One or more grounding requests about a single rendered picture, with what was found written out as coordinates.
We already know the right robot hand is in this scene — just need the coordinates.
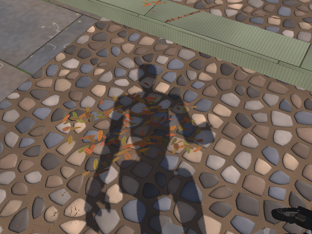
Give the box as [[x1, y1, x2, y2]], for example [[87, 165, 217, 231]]
[[271, 206, 312, 234]]

